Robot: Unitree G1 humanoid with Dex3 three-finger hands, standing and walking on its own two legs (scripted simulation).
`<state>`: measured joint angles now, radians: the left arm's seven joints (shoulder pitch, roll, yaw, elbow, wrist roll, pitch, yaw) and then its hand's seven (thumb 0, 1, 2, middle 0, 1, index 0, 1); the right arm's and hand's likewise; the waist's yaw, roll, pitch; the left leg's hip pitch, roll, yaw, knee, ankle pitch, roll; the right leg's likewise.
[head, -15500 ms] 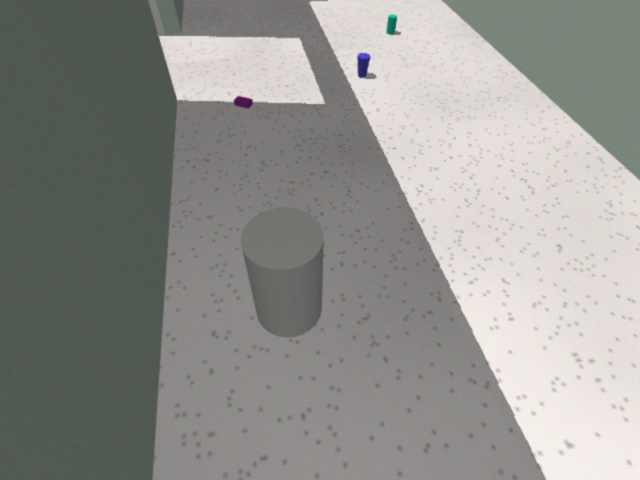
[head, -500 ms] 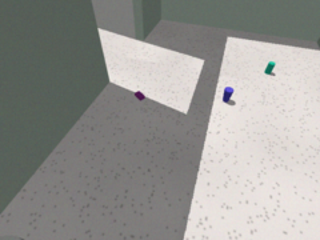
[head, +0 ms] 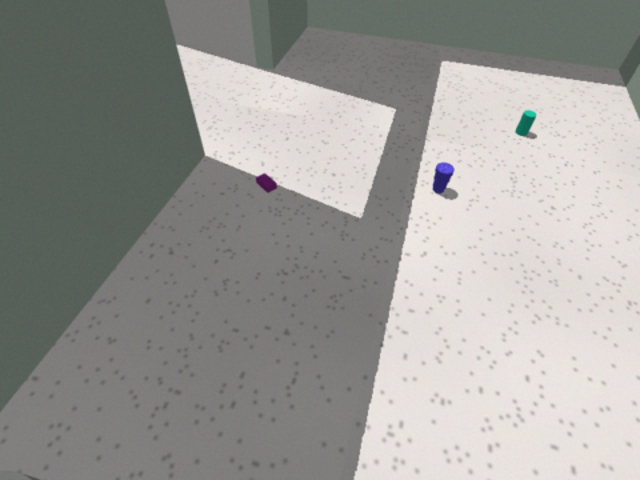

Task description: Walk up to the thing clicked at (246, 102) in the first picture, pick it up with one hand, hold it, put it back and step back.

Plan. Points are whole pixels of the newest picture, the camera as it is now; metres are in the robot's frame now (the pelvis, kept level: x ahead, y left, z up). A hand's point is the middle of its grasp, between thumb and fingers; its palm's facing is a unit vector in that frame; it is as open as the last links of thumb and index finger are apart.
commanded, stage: stand
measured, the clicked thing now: (266, 182) +1.46 +0.27 -0.77
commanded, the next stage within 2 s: none
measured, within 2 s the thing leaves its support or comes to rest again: neither
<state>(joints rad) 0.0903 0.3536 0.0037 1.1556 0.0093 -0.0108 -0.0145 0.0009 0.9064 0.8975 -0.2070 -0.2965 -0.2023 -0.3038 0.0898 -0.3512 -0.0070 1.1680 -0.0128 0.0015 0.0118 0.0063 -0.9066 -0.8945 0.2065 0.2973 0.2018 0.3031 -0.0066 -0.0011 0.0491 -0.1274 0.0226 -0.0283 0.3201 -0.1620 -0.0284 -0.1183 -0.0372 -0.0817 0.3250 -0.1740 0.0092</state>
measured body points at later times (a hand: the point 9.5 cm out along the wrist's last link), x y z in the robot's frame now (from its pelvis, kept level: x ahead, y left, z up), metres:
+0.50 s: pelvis +0.01 -0.01 +0.00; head +0.02 -0.01 +0.45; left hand +0.09 +0.30 -0.13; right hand +0.09 -0.31 -0.13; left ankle +0.01 +0.14 -0.75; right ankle +0.00 -0.12 -0.75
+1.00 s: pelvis +0.01 -0.01 +0.00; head +0.02 -0.01 +0.45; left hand +0.09 +0.29 -0.13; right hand +0.08 -0.31 -0.13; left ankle +0.01 +0.14 -0.75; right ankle +0.00 -0.12 -0.75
